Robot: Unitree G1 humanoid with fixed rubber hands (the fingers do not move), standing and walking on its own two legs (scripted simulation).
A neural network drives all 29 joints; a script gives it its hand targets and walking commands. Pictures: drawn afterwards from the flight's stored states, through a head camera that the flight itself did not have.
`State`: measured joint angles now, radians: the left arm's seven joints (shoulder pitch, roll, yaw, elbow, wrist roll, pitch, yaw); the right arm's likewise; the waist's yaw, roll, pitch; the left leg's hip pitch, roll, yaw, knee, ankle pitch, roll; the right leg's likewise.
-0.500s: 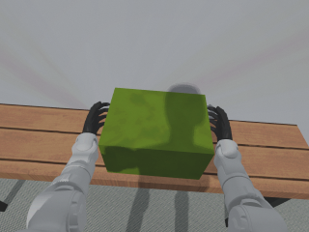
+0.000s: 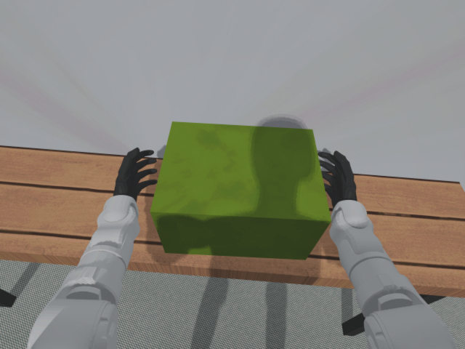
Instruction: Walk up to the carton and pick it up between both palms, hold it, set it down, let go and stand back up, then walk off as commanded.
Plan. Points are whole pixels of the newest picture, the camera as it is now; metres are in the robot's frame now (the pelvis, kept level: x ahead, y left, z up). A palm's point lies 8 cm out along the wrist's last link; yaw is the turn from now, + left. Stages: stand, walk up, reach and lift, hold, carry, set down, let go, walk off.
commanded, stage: set down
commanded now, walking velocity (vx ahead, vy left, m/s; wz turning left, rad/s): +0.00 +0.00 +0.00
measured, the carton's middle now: (239, 191) +0.41 +0.02 +0.02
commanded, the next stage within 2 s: none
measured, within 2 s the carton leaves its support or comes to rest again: neither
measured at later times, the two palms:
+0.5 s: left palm (100, 220) +0.30 +0.23 +0.06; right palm (374, 232) +0.32 -0.20 +0.07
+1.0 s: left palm (70, 287) +0.19 +0.24 +0.06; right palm (395, 292) +0.23 -0.21 +0.07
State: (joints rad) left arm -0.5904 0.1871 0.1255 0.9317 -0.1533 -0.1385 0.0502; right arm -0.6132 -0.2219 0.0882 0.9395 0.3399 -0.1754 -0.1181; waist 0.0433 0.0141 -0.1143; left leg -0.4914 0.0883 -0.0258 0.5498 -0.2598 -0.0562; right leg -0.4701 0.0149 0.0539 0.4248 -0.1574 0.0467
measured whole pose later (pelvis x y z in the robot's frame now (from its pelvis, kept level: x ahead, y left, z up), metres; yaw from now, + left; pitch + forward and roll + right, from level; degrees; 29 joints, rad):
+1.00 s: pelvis -0.01 +0.00 +0.01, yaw +2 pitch -6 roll +0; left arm 0.19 0.31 0.02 -0.08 -0.26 0.28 0.05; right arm 0.19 -0.20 -0.06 0.04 0.25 0.11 -0.07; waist 0.05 -0.03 0.04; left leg -0.09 0.05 -0.02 0.38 -0.19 -0.05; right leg -0.10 -0.02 0.04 0.34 -0.15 0.04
